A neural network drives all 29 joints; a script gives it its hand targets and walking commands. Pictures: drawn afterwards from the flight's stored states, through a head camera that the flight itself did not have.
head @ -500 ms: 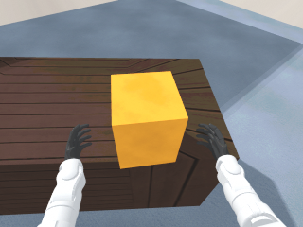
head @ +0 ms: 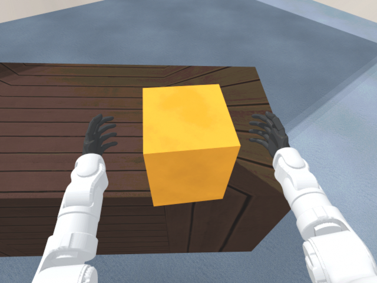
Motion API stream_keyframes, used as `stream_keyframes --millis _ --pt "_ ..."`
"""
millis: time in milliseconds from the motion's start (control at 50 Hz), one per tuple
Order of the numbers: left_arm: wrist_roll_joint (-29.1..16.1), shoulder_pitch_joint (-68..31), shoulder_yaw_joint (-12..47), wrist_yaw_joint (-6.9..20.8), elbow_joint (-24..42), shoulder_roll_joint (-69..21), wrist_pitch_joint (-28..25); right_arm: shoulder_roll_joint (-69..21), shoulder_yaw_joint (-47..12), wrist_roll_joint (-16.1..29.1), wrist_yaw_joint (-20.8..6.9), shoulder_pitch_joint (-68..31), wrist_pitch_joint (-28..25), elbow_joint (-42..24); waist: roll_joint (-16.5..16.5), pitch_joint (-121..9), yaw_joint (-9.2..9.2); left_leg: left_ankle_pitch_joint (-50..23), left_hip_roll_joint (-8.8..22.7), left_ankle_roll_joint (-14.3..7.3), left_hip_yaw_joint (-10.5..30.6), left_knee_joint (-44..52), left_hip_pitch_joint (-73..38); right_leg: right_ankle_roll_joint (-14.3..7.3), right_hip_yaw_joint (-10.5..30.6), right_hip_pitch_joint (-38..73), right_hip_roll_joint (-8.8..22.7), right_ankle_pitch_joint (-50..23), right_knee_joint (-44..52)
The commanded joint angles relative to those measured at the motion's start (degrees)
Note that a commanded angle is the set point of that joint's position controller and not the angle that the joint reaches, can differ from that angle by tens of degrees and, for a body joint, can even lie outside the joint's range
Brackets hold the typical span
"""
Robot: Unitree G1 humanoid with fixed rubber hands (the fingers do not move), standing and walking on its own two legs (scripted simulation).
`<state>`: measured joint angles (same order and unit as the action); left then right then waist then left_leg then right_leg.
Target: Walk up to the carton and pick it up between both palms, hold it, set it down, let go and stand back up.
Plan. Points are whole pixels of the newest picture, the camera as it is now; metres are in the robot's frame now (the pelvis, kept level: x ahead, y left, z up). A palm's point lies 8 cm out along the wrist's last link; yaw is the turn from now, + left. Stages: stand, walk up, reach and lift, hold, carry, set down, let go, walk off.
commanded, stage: reach and lift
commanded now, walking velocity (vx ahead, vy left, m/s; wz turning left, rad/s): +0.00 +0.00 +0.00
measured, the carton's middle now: (185, 147) +0.44 +0.05 -0.02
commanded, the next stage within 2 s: none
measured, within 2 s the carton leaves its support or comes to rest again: neither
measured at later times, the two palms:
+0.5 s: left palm (90, 118) +0.39 +0.24 +0.13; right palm (268, 107) +0.47 -0.14 +0.13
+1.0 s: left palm (94, 118) +0.41 +0.25 +0.11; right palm (259, 106) +0.48 -0.13 +0.12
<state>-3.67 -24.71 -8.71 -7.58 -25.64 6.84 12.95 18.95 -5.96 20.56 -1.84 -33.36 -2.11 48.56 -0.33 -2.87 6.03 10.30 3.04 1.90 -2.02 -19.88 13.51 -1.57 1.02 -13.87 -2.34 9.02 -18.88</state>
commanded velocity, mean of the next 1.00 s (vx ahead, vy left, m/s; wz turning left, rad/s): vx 0.00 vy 0.00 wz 0.00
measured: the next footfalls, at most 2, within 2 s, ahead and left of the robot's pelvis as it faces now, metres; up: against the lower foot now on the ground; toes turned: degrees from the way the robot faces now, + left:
none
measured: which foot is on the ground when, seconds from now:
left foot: down 0.00-1.00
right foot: down 0.00-1.00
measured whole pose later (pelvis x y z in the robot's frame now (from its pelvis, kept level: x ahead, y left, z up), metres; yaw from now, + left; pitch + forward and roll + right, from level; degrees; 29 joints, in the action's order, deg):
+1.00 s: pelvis +0.00 -0.01 +0.00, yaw +2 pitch +14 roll -1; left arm -5.9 -51.9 -8.2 -5.9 -56.5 11.3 6.2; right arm 18.7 -4.9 20.0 0.9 -59.9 1.5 71.8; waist -0.8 -9.3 8.1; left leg 9.0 3.3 2.5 0.3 -21.2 26.4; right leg -2.1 -1.0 -25.2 -2.7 7.6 -18.6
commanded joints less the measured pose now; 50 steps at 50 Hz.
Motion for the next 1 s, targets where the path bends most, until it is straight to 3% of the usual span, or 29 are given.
stream_keyframes --millis 0,340,600,700,820,980 --pt "-0.37 -23.70 -1.41 0.21 9.79 6.91 -0.86 9.44 2.89 0.29 0.84 -27.69 -0.56 -10.30 -1.33 -25.40 0.65 -19.24 -3.43 -0.71 -1.63 -0.82 -6.48 1.93 0.37 11.35 -0.80 -15.73 0.16" --pt "-2.33 -37.65 -1.26 0.51 3.77 10.47 4.07 10.98 3.35 1.12 3.31 -42.49 5.30 -3.89 -1.41 -32.25 1.30 -22.56 -3.08 0.66 -1.14 -1.94 -4.66 3.24 -0.80 11.78 -1.07 -20.82 -0.76" --pt "-4.59 -50.23 0.06 -0.52 -4.46 13.94 3.58 12.02 3.04 2.27 3.62 -53.96 7.68 2.43 -1.03 -38.80 2.10 -23.27 -2.83 1.48 -0.95 -2.75 -0.66 3.75 -1.10 12.23 -0.70 -24.69 -2.43" --pt "-4.97 -52.32 0.40 -0.50 -10.53 14.48 2.48 11.64 2.36 2.26 3.55 -56.21 8.12 6.49 -2.18 -39.16 2.38 -23.07 -2.73 1.39 -0.90 -2.73 1.42 3.95 -1.09 12.57 -0.52 -26.02 -3.02" --pt "-3.59 -49.79 0.15 0.81 -19.62 12.90 -2.06 9.17 1.69 1.14 3.27 -53.28 6.28 13.03 -3.34 -36.15 2.51 -22.16 -2.71 1.30 -1.07 -1.90 4.77 3.87 -0.94 13.70 -0.09 -25.36 -3.20" --pt "-1.31 -48.82 -0.24 1.74 -25.44 10.27 -17.05 6.57 3.68 -2.88 2.37 -49.80 -4.47 15.21 -2.15 -39.30 2.26 -22.27 -2.62 2.30 -2.27 -3.22 10.01 3.43 -1.45 13.06 0.55 -24.45 -4.82"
